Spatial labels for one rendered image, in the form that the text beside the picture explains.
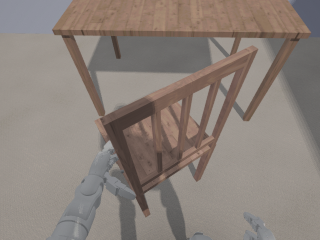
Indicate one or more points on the left robot hand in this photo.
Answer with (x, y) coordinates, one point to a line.
(102, 163)

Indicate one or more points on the right robot hand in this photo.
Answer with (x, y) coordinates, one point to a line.
(259, 227)

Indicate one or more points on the table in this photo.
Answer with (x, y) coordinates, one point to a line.
(182, 18)

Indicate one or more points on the chair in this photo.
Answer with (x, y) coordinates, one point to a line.
(154, 137)

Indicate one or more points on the left robot forearm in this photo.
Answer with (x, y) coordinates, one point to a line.
(77, 219)

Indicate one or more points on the right robot shin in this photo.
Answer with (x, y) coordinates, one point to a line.
(198, 233)

